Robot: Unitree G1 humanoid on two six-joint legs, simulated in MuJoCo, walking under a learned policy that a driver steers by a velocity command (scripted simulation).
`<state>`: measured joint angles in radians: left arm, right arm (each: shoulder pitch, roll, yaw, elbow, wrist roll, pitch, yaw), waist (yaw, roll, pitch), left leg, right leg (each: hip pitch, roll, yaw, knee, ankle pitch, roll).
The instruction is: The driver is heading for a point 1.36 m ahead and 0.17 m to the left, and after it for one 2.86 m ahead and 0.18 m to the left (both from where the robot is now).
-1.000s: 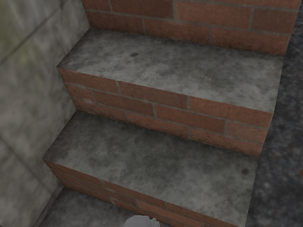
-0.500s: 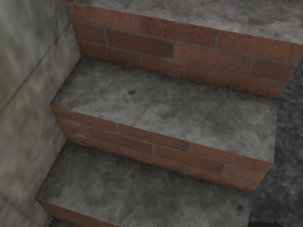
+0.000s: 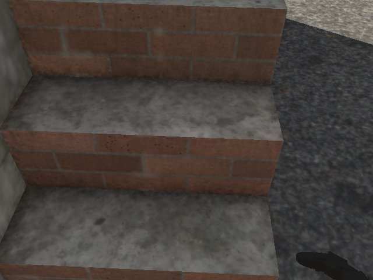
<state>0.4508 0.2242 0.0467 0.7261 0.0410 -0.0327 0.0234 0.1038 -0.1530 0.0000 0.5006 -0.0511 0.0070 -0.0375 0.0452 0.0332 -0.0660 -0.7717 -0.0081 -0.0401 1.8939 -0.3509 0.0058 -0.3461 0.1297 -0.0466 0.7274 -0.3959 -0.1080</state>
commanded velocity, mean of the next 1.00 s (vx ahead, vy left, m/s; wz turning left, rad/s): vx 0.48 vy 0.00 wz -0.21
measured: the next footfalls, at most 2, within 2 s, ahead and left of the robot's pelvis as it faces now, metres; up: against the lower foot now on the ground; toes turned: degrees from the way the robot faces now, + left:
left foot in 0.36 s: +0.30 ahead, +0.21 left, +0.23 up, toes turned -10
right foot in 0.88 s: +0.03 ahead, +0.09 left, +0.00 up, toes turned -17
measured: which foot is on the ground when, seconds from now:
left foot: up 0.00-0.34, down 0.36-0.86, up 0.88-1.00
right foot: down 0.00-0.34, up 0.36-0.86, down 0.88-1.00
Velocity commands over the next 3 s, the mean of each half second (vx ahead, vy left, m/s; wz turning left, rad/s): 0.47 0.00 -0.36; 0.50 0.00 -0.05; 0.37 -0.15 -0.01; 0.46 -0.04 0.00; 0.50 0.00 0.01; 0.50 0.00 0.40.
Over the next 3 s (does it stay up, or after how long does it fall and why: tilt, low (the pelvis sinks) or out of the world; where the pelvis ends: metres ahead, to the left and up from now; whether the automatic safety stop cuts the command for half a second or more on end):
stays up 0.42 0.04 0.41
